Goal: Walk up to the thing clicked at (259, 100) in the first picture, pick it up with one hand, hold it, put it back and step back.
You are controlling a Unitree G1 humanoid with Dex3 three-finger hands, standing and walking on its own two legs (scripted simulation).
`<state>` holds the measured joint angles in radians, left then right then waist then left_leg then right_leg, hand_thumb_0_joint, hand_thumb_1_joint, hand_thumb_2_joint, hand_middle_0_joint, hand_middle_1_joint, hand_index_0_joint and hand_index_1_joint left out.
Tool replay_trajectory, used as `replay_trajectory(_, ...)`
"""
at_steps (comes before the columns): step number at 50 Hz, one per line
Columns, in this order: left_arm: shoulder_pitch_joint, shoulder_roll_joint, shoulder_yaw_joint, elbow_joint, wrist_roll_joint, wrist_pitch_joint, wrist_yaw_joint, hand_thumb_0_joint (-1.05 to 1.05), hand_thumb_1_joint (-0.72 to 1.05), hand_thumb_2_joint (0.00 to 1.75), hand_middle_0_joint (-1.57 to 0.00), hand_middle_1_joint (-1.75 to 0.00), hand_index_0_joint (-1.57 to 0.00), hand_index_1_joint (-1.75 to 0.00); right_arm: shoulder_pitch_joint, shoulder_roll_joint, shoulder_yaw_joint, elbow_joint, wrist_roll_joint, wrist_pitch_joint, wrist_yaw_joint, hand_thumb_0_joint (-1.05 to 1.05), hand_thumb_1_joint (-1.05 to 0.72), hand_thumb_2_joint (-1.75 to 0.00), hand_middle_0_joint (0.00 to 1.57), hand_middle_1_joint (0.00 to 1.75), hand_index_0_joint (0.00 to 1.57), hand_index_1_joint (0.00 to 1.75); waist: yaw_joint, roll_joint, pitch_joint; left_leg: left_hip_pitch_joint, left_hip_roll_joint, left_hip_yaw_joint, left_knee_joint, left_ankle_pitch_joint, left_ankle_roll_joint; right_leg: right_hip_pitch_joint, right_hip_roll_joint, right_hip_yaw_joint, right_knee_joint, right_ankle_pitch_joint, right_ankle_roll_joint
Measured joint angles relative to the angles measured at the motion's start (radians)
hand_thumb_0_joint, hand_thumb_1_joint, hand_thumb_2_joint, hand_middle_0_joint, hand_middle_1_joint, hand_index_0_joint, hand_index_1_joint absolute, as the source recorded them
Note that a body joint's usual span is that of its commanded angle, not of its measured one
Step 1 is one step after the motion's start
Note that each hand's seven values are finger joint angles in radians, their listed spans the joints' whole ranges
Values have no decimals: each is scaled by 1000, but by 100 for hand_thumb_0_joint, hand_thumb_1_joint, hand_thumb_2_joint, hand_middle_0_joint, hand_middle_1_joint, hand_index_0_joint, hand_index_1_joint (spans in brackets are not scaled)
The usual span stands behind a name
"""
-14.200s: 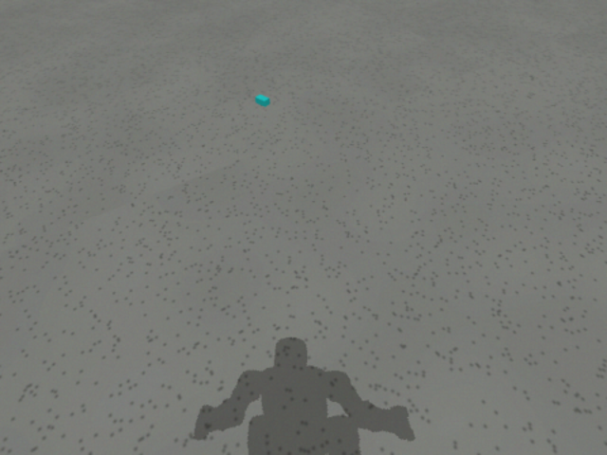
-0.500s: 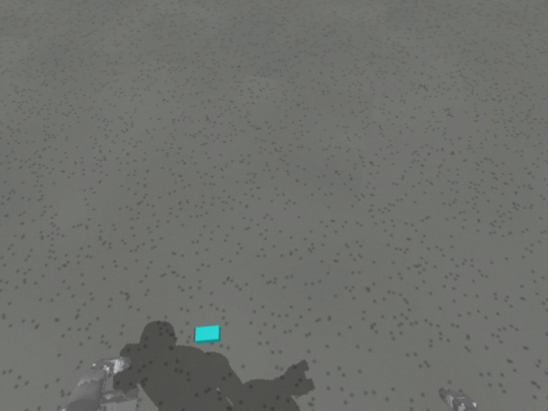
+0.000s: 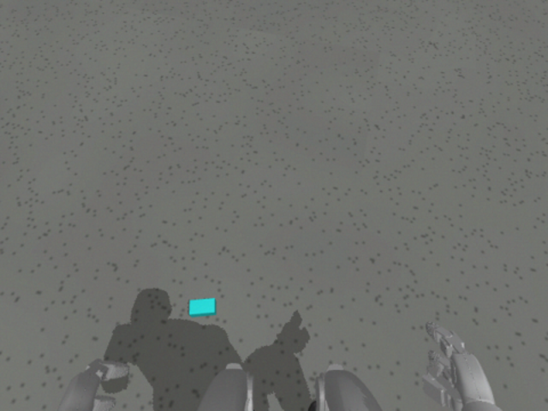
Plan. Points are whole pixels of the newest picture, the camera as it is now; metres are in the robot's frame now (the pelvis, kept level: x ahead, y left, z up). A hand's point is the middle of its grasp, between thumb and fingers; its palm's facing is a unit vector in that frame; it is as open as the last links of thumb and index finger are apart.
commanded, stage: rise first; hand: left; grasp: from above
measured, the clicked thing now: (203, 307) +0.42 +0.24 -0.66
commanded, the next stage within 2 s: none
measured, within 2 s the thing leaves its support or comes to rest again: neither
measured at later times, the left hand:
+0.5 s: hand (142, 364) +0.22 +0.29 -0.31, palm faces -0.42 -0.49 -0.76, open 12.6 cm
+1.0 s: hand (159, 331) +0.30 +0.30 -0.44, palm faces -0.46 -0.15 -0.88, open 12.0 cm
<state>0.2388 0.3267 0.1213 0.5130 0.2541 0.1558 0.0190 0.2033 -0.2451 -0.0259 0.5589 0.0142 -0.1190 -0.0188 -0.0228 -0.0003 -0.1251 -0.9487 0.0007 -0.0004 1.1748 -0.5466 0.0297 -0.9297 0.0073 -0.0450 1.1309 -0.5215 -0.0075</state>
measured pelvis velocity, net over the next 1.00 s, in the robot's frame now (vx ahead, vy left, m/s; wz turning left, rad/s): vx -0.09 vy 0.00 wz -0.07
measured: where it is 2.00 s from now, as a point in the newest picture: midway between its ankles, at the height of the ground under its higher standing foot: outside the picture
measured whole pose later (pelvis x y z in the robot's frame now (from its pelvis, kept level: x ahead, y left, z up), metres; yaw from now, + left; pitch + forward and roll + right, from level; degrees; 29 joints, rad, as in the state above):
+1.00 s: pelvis -0.09 +0.00 -0.29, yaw -4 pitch +34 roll -6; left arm -0.62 0.66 0.15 1.17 1.10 -0.29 0.31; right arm 0.14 -0.28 -0.04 0.76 -0.07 -0.08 0.10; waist -0.09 0.00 -0.13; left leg -2.14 0.01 -0.05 2.21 -0.68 0.04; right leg -2.09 -0.01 -0.12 2.13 -0.65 -0.03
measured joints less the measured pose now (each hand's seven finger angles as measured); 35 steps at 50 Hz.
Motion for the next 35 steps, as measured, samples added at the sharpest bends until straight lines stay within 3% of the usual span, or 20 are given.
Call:
replay_trajectory(6,35,11,-12,-81,38,19,0,-1,-36,74,-35,-84,-35,-84,-20,2,8,-26,0,-21,9,1,-97,-92,20,30,20,30,4,3,-30,-115,-1,-5,105,-37,1,-113,-3,-6,105,-38,-1)
replay_trajectory(10,-4,33,-14,-54,90,-9,2,-1,-36,74,-34,-86,-34,-85,-41,-7,11,-30,-1,-41,19,1,-97,-92,20,30,20,30,5,3,-45,-216,-5,-7,192,-59,-1,-213,-9,-10,196,-66,-4)
replay_trajectory(17,-176,95,-7,81,241,-137,26,-1,-33,75,-32,-87,-33,-86,-89,-35,0,3,-5,-83,38,0,-95,-91,20,30,20,30,6,-5,-65,-469,-8,-7,402,-106,-6,-470,-17,-14,419,-120,-13)
replay_trajectory(22,-322,136,-3,170,360,-238,76,-1,-30,75,-33,-85,-34,-85,-121,-57,-11,56,-9,-88,50,0,-94,-91,20,30,20,30,3,-1,-71,-662,-4,-7,565,-135,-9,-665,-17,-18,583,-150,-22)
replay_trajectory(35,-676,232,29,422,605,-358,166,0,-21,73,-38,-76,-38,-76,-107,-42,-32,163,-37,-37,85,1,-91,-90,20,30,20,30,-4,14,-23,-1019,12,-28,865,-141,-9,-1016,-15,-48,866,-143,-36)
